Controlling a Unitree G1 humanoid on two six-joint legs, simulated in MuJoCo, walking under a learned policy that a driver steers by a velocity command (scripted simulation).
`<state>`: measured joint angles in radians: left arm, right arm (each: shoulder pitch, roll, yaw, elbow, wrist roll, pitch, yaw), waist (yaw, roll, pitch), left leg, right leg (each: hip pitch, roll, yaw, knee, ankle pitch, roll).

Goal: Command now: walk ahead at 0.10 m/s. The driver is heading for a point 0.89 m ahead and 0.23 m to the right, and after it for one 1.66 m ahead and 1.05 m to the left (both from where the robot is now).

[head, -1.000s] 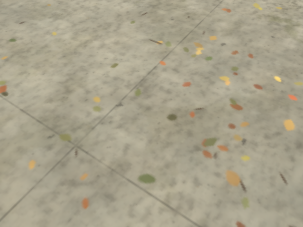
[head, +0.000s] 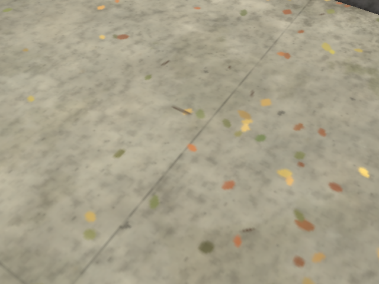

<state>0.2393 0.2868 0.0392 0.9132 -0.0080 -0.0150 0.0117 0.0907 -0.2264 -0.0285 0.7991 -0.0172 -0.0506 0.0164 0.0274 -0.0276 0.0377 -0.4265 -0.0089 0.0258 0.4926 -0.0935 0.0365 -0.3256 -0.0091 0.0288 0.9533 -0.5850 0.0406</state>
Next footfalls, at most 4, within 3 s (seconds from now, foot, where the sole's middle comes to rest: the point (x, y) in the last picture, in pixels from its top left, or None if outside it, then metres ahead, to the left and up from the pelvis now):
0.18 right None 0.08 -0.15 -0.77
1.26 right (241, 280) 0.48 -0.16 -0.77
1.76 left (221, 190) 0.83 -0.10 -0.77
2.18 right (286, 186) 0.87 -0.37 -0.77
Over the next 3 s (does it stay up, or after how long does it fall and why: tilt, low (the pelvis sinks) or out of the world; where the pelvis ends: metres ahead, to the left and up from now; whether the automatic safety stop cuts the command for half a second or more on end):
stays up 0.83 -0.20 0.01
